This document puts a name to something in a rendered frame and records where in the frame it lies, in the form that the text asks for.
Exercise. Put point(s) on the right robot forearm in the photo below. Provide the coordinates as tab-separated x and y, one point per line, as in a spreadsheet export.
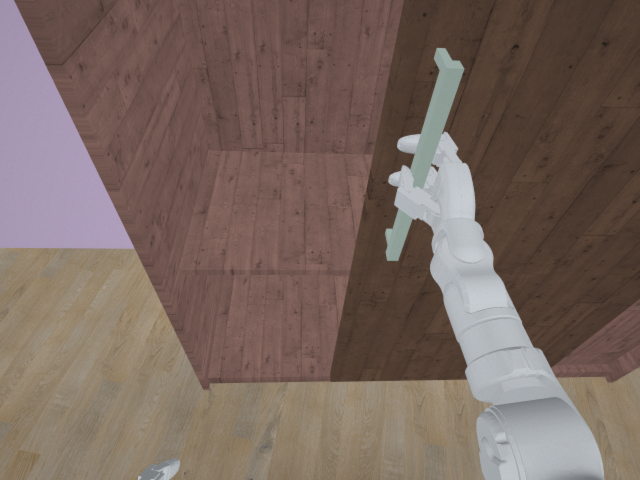
502	364

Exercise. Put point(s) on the robot right upper arm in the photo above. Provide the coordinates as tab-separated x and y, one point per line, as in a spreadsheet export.
541	439

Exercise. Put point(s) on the handle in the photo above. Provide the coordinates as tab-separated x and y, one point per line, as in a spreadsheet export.
446	86

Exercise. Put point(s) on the left robot hand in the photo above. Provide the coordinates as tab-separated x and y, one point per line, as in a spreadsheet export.
164	471

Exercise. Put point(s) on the right robot hand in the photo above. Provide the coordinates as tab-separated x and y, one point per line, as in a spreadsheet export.
451	187

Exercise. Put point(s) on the wardrobe door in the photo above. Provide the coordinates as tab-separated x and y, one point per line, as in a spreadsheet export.
614	340
547	118

